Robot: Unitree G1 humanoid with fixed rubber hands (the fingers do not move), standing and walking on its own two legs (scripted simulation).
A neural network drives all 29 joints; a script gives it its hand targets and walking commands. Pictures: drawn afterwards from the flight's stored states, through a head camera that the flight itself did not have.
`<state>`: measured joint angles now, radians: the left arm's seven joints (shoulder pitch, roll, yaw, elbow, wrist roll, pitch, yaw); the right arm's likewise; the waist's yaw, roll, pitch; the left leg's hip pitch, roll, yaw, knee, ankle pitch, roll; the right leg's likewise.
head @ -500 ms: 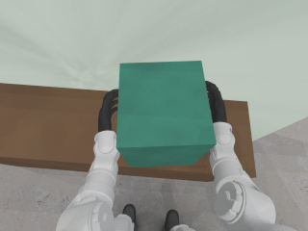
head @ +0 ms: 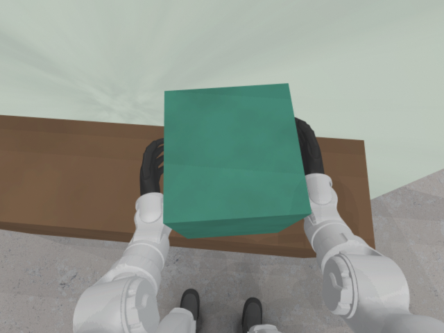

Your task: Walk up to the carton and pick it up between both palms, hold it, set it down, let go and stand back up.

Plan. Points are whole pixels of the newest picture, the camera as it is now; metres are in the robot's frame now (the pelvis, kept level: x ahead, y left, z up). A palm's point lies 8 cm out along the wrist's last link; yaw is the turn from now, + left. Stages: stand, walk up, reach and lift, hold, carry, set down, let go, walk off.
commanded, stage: set down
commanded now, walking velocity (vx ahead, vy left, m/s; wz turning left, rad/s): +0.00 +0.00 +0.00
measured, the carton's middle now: (230, 173) +0.39 +0.03 -0.07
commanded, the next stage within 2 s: none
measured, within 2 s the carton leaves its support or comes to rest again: neither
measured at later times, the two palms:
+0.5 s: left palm (150, 186) +0.35 +0.18 -0.07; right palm (311, 166) +0.42 -0.12 -0.05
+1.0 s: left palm (134, 224) +0.27 +0.19 -0.07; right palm (331, 191) +0.37 -0.15 -0.04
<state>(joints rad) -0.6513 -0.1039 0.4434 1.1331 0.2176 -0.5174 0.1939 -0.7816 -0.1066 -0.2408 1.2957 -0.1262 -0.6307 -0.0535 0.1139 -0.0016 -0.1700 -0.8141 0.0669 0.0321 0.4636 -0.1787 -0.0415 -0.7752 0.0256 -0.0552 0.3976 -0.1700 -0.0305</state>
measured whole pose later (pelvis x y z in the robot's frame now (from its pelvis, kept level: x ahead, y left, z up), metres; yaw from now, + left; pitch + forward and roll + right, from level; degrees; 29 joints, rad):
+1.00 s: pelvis -0.06 -0.01 -0.01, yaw +0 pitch +30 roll -1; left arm -0.48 -0.03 0.29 1.00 0.02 -0.60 0.15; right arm -0.85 -0.18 -0.02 1.45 0.10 -0.70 -0.04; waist 0.08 0.00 -0.17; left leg -0.88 0.08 0.03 0.48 -0.12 -0.04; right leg -0.86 0.03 -0.06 0.45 -0.11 -0.04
